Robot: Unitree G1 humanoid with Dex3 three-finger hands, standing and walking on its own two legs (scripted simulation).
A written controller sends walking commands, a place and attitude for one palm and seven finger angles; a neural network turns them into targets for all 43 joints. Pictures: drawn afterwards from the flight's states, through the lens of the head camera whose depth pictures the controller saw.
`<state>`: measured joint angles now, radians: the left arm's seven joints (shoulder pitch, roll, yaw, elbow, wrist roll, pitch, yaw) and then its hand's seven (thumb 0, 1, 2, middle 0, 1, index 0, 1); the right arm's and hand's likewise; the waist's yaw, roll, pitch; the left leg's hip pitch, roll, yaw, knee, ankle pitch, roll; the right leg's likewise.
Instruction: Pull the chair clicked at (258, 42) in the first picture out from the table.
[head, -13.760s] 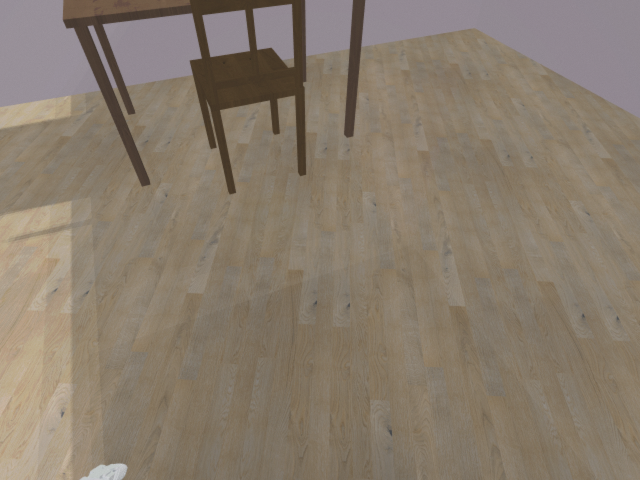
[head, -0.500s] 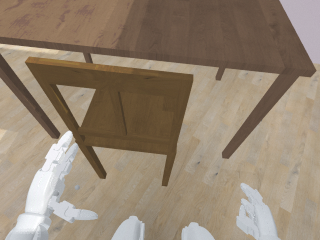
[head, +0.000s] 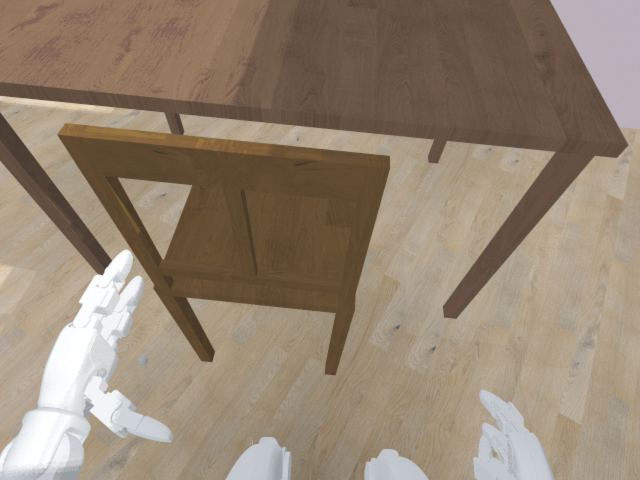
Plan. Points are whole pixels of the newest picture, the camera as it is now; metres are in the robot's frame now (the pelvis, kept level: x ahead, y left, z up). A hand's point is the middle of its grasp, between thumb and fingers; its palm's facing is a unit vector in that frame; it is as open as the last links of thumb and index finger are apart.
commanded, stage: raise the hand toward the chair's back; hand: left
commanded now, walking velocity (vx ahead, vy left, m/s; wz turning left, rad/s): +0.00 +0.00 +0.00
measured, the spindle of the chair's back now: (243, 235) +0.46 +0.14 -0.03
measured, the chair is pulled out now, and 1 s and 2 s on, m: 0.00 0.00 0.00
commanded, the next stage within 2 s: aim the fingers beside a spindle in 0.38 s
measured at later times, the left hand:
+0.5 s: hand (159, 359) +0.24 +0.19 +0.04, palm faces -0.04 -1.00 -0.06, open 16.9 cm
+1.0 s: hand (196, 346) +0.27 +0.16 +0.02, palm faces -0.08 -1.00 -0.05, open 16.9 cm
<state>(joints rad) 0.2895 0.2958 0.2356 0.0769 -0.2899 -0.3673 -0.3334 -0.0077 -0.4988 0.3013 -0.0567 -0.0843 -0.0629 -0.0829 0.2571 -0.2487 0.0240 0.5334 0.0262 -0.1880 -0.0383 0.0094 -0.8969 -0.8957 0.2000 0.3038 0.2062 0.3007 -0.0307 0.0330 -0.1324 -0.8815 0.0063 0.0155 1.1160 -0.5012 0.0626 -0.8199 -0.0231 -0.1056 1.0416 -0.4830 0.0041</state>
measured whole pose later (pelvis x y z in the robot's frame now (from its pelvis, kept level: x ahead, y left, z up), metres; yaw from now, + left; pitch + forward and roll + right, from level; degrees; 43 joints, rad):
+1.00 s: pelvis +0.00 -0.02 -0.01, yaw +0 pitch +18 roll -2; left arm 0.20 0.25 0.16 0.15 -0.25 -0.42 -0.28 -0.01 -0.50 0.30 -0.06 -0.08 -0.06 -0.08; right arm 0.23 -0.25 0.02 0.54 0.02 -0.17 -0.03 0.01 -0.90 -0.90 0.20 0.30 0.20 0.30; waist -0.04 0.04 -0.15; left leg -0.96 0.01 0.01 1.17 -0.52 0.04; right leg -0.91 -0.02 -0.11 1.13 -0.52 -0.02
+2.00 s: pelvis +0.00 -0.02 -0.04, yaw -1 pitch +22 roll -2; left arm 0.00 0.20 0.09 0.28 -0.17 -0.46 -0.16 -0.01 -0.50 0.30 -0.06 -0.08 -0.06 -0.08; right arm 0.21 -0.25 0.01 0.54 0.00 -0.06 0.00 0.01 -0.90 -0.90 0.20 0.30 0.20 0.30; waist -0.04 0.03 -0.17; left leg -1.11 0.02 0.02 1.29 -0.56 0.04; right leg -1.08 -0.02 -0.10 1.26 -0.56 -0.03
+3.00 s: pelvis +0.00 -0.02 -0.04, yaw -1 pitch +23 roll -2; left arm -0.18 0.23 0.12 0.42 -0.17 -0.42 -0.16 -0.01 -0.50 0.30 -0.06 -0.08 -0.06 -0.08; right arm 0.21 -0.25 0.02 0.56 0.01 -0.04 0.00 0.01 -0.90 -0.90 0.20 0.30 0.20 0.30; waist -0.05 0.03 -0.17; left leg -1.12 0.02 0.02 1.28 -0.55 0.04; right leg -1.08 -0.02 -0.09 1.24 -0.55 -0.02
